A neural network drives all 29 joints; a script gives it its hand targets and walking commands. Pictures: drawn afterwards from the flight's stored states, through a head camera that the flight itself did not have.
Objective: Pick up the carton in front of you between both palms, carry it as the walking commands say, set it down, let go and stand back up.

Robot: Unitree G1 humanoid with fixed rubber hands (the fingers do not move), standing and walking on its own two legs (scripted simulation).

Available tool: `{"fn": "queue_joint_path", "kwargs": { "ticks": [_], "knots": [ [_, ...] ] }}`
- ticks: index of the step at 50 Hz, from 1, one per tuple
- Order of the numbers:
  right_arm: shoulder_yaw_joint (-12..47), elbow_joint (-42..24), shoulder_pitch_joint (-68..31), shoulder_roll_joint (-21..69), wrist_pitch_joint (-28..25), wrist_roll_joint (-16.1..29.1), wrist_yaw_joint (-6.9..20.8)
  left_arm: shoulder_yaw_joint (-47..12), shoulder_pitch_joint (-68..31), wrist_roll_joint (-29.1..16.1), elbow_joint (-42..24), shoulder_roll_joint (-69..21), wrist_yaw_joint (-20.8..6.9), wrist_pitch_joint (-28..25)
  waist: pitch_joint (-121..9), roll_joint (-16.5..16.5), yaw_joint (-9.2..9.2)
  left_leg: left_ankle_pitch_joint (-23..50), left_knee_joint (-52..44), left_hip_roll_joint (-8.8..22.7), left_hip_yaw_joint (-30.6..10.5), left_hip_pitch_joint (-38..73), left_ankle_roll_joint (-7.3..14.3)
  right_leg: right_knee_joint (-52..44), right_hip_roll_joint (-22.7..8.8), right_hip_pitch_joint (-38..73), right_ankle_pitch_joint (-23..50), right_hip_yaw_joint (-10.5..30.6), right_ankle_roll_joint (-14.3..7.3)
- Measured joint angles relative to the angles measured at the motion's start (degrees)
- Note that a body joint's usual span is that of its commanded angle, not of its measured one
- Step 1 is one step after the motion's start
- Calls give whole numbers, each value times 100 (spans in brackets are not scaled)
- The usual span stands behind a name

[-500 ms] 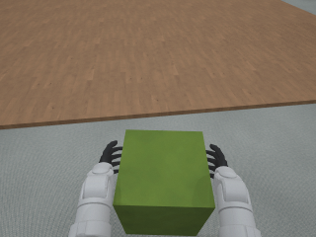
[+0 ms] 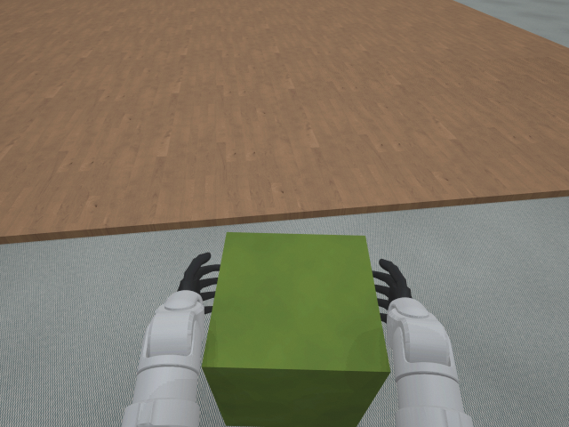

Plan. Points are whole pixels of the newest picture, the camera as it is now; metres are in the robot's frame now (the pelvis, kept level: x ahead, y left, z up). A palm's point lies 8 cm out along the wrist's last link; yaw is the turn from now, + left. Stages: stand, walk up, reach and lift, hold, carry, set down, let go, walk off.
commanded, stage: hold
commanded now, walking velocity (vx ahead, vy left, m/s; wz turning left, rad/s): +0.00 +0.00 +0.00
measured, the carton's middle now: (293, 334) +0.28 +0.00 -0.02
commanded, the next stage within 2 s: carry in 1.16 s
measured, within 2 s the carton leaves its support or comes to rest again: neither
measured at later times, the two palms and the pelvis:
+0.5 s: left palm (190, 299) +0.29 +0.15 +0.05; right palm (398, 306) +0.29 -0.15 +0.05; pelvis +0.00 +0.00 +0.00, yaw +0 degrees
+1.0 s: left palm (190, 300) +0.29 +0.15 +0.05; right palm (398, 307) +0.28 -0.15 +0.05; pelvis +0.00 +0.00 +0.00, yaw +0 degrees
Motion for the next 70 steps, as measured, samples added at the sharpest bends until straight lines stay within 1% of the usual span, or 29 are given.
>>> {"fn": "queue_joint_path", "kwargs": {
  "ticks": [15, 39, 57, 59, 60, 62, 64, 66, 67, 69, 70],
  "knots": [
    [-186, 132, -221, 53, -75, -71, 23, 193, -222, 80, 130, -54, -39, -72, 80, 10, 11, -14, 133, 3, 6, -106, -17, 133, 13, -103, -14, -32, -6],
    [45, -93, 19, -3, 7, -10, 3, -35, 21, 39, -96, 4, -34, 6, 47, 7, 6, -2, -26, 20, 23, 13, -4, -35, -1, 22, 1, -49, -14],
    [-14, -47, -39, 9, -4, -26, 10, 18, -44, 34, -32, -10, -27, -13, 63, 15, 3, -5, 36, 8, 39, -30, 1, 30, -7, -22, -7, -56, -8],
    [-8, -66, -39, 7, 13, -22, 11, 12, -42, 29, -57, -8, -24, 8, -104, 14, -3, -99, 238, 12, 68, -306, -5, 222, -10, -290, -96, -95, -3],
    [6, -100, -15, 3, 20, -6, 8, -12, -20, 12, -90, -5, -15, 19, -201, 14, -5, -244, 379, 34, 114, -465, -3, 345, -29, -439, -229, -150, -7],
    [76, -261, 78, -17, 66, 67, -18, -115, 64, -53, -239, 14, 28, 64, -387, 15, -16, -771, 659, 107, 242, -761, -15, 532, -88, -686, -637, -293, -30],
    [139, -554, 159, -38, 144, 178, -49, -224, 127, -154, -511, 28, 75, 145, -515, 19, -39, -1009, 884, 189, 385, -1035, 1, 579, -145, -869, -637, -418, -27],
    [220, -918, 246, -52, 236, 317, -115, -352, 203, -262, -882, 41, 156, 258, -596, -29, -48, -899, 992, 228, 550, -1194, 19, 663, -228, -1014, -397, -478, -3],
    [267, -1102, 300, -61, 302, 393, -141, -410, 266, -324, -1089, 52, 187, 340, -638, -67, -49, -804, 973, 231, 633, -1204, 22, 750, -277, -1067, -413, -483, 18],
    [383, -1458, 383, -73, 492, 523, -191, -495, 412, -446, -1533, 79, 249, 554, -748, -132, -33, -600, 875, 221, 792, -1169, 33, 1013, -389, -1182, -800, -499, 21],
    [458, -1611, 394, -73, 596, 568, -216, -499, 488, -506, -1763, 93, 271, 665, -811, -131, -14, -522, 849, 227, 856, -1165, 48, 1294, -434, -1312, -1066, -584, 3]
  ]
}}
